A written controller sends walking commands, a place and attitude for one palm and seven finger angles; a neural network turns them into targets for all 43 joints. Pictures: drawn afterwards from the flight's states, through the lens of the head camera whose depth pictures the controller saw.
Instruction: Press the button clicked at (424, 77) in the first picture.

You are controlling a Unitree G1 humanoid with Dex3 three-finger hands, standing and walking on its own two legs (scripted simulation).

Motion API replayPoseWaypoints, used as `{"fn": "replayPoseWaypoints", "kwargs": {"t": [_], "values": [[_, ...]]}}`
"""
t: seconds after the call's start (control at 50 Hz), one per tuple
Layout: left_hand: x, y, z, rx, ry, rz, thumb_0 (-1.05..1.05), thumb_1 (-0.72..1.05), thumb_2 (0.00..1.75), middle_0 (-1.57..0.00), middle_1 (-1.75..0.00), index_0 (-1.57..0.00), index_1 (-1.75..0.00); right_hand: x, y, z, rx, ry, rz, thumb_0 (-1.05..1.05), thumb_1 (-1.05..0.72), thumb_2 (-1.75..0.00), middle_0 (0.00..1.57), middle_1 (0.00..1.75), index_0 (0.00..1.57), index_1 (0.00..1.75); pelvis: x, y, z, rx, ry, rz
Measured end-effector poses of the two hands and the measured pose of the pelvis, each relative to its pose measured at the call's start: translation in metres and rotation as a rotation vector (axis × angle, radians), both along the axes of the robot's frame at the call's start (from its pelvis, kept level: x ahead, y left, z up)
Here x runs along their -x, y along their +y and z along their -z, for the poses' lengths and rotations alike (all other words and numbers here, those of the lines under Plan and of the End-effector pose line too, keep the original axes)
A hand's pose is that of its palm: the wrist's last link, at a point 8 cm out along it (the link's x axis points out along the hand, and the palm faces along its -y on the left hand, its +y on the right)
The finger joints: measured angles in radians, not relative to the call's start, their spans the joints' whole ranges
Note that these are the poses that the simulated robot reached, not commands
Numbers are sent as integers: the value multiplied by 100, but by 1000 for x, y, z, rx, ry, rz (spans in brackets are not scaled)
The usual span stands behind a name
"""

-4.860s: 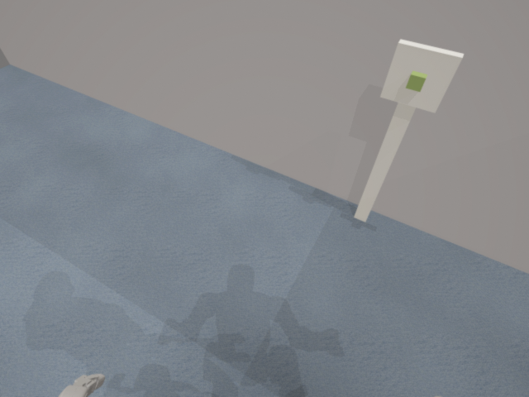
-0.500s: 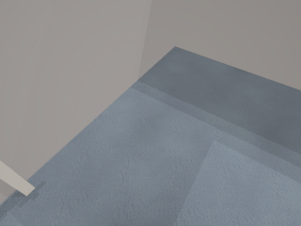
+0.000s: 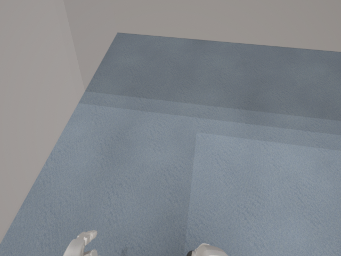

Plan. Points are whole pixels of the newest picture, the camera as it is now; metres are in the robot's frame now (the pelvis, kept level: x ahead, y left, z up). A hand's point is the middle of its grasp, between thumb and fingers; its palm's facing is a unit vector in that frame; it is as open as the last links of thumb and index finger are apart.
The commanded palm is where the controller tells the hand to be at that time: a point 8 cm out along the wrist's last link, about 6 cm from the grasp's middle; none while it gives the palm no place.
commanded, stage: turn to face it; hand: left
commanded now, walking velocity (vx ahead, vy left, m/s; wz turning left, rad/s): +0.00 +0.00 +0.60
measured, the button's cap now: out of the picture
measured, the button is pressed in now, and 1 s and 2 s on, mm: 0 0 0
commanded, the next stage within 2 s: none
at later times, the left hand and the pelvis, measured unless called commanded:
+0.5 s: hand out of the picture +0.10 +0.22 -0.17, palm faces +0.20 -0.96 -0.18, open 7.4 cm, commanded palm none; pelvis +0.05 +0.02 +0.01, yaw +9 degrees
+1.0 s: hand out of the picture +0.07 +0.18 -0.12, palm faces +0.44 -0.85 -0.29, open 7.4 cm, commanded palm none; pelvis +0.05 -0.05 +0.02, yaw +27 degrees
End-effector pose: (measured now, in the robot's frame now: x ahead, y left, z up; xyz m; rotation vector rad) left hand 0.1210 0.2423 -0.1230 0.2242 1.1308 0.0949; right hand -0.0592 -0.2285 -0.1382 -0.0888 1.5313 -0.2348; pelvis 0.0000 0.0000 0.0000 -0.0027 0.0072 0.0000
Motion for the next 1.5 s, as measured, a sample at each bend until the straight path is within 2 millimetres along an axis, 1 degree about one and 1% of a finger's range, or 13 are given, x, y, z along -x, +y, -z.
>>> {"fn": "replayPoseWaypoints", "kwargs": {"t": [0.1,0.18,0.28,0.38,0.48,0.6,0.7,0.8,0.92,1.1,1.24,1.42,1.5], "values": [[-33,-16,-14,-25,-60,23,1,91,90,-20,-29,-20,-30,-39,-17,1,17,-51,6,0,-90,-90,20,30,20,30,-14,-9,-7,-2,-18,20],[-39,-26,-24,-21,-51,34,1,91,90,-20,-29,-20,-30,-85,-20,-8,22,-159,-17,0,-91,-90,20,30,19,30,-27,-10,-17,-3,-12,9],[-35,-31,-21,31,-58,-16,1,90,90,-21,-29,-20,-30,-124,-9,-13,2,-213,-76,0,-91,-90,19,30,19,30,-41,-6,-19,6,-19,-37],[-11,-16,-4,71,-35,-129,1,90,90,-21,-29,-21,-30,-158,7,-18,10,-218,-169,0,-91,-90,20,30,20,30,-48,6,-15,18,-23,-105],[33,17,16,61,64,-246,1,90,90,-21,-29,-20,-30,-186,21,-21,38,-254,-260,0,-91,-90,20,30,20,30,-50,21,-7,17,-8,-159],[75,44,1,9,159,-325,1,91,90,-20,-29,-20,-30,-202,27,-34,44,-259,-321,0,-91,-90,20,30,20,30,-49,25,-20,24,13,-205],[87,49,-12,-28,152,-381,1,91,90,-20,-29,-20,-30,-216,21,-36,32,-258,-370,0,-90,-90,20,30,20,30,-50,18,-25,29,19,-260],[79,36,-20,-51,90,-413,1,91,90,-20,-29,-20,-30,-231,4,-31,16,-264,-414,0,-90,-90,20,30,20,30,-49,-1,-24,21,18,-322],[66,0,-29,-85,-27,-446,1,91,90,-20,-29,-20,-30,-257,-27,-10,-19,-281,-469,0,-90,-90,20,30,20,30,-50,-36,-12,-8,18,-405],[109,-57,-43,-64,5,-567,1,90,90,-21,-29,-20,-30,-299,-37,-20,-55,-286,-602,0,-90,-90,20,30,20,30,-55,-62,-27,-56,-1,-540],[165,-78,-34,-36,85,-703,1,91,90,-21,-30,-21,-30,-324,-10,-22,-61,-254,-741,0,-91,-90,19,30,19,30,-53,-63,-27,-56,7,-638],[264,-82,0,21,224,-897,1,90,90,-21,-29,-21,-30,-358,81,-29,-85,-396,-953,0,-90,-90,19,30,19,30,-35,-40,-8,-18,12,-754],[278,-75,0,23,238,-947,1,91,90,-20,-29,-20,-30,-357,101,-39,-88,-430,-1001,0,-90,-90,20,30,20,30,-31,-37,-12,-10,1,-792]]}}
